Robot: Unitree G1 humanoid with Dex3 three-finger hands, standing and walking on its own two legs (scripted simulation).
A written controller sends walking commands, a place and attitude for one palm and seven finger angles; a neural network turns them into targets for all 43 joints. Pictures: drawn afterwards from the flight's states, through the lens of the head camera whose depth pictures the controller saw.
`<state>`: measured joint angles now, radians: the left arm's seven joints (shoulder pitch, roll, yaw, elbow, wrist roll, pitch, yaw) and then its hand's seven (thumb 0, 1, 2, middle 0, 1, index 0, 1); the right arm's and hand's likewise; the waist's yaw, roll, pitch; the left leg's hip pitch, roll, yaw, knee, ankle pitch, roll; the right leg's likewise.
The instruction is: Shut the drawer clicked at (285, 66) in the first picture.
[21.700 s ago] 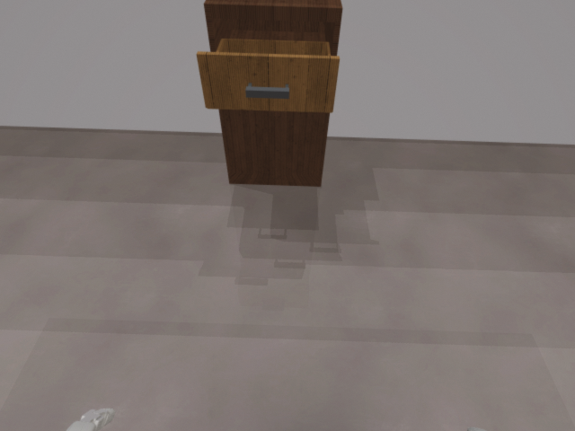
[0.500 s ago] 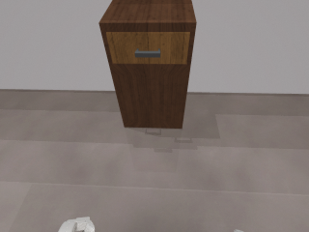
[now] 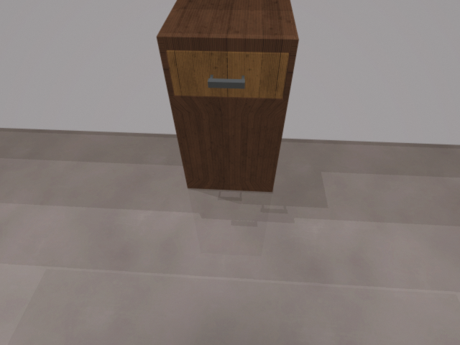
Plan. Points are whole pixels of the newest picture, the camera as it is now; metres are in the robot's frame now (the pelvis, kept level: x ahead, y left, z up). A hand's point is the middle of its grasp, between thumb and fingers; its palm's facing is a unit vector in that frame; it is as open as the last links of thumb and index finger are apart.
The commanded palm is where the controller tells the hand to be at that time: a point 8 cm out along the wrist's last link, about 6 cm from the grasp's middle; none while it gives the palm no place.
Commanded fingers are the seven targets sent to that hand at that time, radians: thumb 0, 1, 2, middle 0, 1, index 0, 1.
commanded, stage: let the arm hang, fingers relaxed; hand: left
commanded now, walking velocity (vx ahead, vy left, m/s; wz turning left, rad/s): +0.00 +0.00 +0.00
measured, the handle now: (226, 80) +0.98 +0.07 -0.07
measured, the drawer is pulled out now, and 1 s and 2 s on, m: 0.00 0.00 0.00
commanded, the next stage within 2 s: look to check the result in 0.38 s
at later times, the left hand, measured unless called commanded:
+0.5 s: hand out of the picture +0.00 +0.16 -0.18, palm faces +0.03 -0.98 -0.19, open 7.4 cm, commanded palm none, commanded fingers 0.00 0.90 0.90 -0.20 -0.30 -0.20 -0.30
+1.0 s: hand out of the picture +0.03 +0.16 -0.17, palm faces +0.03 -0.98 -0.21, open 7.4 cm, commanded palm none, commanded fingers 0.00 0.90 0.90 -0.20 -0.30 -0.20 -0.30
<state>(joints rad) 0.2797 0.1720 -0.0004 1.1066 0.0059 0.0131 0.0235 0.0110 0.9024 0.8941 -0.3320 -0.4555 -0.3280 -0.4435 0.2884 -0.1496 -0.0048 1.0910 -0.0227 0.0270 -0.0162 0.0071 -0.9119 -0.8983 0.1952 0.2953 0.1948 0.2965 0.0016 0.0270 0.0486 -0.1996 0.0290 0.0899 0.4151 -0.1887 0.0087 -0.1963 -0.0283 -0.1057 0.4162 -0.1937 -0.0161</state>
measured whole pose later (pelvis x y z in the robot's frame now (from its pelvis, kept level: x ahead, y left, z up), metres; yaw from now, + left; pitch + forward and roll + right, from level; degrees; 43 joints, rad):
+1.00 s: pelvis +0.02 -0.01 +0.00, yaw +0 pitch -1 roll +0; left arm 0.24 0.14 0.02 1.15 0.01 -0.01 0.03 0.01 0.90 0.89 -0.20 -0.30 -0.20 -0.30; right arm 0.27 -0.13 -0.02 1.14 -0.02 0.00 -0.03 0.00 -0.91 -0.90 0.19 0.30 0.19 0.30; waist -0.01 0.02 0.06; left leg -0.16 0.04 0.09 0.39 -0.21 -0.01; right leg -0.17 -0.02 -0.10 0.41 -0.22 -0.02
